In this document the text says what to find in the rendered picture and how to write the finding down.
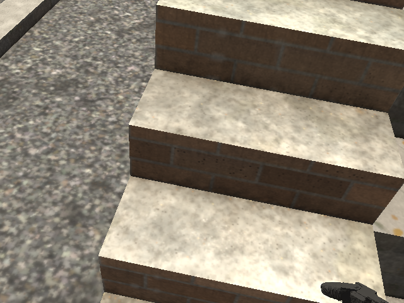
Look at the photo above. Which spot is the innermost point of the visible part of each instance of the robot right hand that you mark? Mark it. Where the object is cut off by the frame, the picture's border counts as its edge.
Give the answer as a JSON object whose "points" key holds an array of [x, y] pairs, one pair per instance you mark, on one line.
{"points": [[351, 293]]}

